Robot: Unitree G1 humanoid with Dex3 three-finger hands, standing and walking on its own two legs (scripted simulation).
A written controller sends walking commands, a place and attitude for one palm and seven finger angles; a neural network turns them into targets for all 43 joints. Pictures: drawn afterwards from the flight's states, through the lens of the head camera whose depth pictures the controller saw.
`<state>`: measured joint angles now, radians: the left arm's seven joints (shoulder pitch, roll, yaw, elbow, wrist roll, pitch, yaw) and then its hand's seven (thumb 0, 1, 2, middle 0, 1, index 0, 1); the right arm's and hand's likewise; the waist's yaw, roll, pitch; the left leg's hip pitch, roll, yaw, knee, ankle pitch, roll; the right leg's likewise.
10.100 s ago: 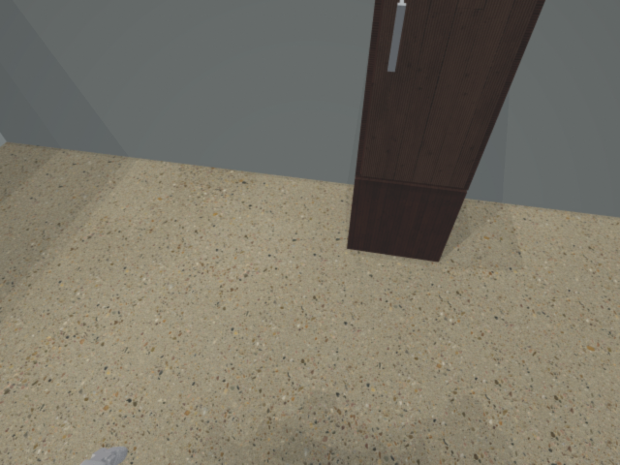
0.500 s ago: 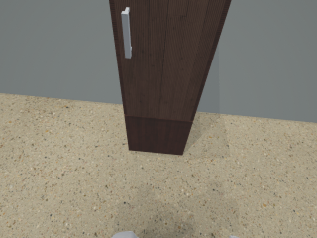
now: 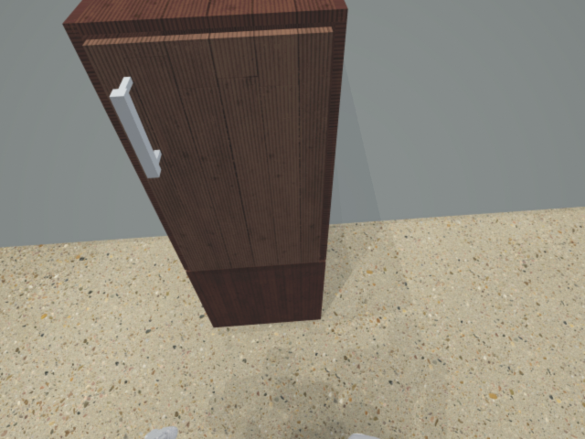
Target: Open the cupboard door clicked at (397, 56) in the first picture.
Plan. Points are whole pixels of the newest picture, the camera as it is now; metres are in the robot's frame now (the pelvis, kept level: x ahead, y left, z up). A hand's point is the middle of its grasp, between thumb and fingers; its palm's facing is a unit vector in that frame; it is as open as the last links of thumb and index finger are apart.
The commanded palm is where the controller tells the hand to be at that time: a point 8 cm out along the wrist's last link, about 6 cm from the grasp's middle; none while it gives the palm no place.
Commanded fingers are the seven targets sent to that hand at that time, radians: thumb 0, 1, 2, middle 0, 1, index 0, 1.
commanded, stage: come to a stop and stand still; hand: left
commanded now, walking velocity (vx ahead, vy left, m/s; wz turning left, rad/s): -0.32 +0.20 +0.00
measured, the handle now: (140, 130) +0.54 +0.25 +0.14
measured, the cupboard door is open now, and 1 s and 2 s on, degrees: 0 0 0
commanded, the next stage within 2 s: look again from close up in 1.24 s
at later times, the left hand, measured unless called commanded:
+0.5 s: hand out of the picture -0.02 +0.26 -0.17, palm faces +0.11 -0.97 -0.23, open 7.4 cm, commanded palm none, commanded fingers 0.00 0.90 0.90 -0.20 -0.30 -0.20 -0.30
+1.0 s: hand out of the picture -0.10 +0.22 -0.16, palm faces +0.01 -0.98 -0.19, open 7.4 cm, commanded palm none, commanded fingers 0.00 0.90 0.90 -0.20 -0.30 -0.20 -0.30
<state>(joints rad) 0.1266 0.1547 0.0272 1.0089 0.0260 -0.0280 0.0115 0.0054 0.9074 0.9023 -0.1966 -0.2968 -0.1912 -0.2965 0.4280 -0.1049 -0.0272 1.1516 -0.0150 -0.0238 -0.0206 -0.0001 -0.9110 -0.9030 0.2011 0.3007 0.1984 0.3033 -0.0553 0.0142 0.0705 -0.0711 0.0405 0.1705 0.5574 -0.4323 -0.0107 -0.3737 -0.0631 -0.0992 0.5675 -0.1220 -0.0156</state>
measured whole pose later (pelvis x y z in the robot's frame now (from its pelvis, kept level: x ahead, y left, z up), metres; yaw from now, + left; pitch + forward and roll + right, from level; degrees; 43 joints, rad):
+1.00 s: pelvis -0.10 +0.06 +0.02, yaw +0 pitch -2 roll +1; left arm 0.28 0.12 -0.01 1.14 0.01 0.01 0.04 0.02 0.92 0.90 -0.20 -0.30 -0.20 -0.30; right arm 0.29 -0.13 -0.01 1.16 -0.01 0.01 -0.02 0.00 -0.92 -0.90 0.20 0.30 0.20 0.30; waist -0.02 0.01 0.02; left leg -0.17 -0.02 0.08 0.38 -0.18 0.03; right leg -0.11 0.00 -0.02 0.43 -0.28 -0.02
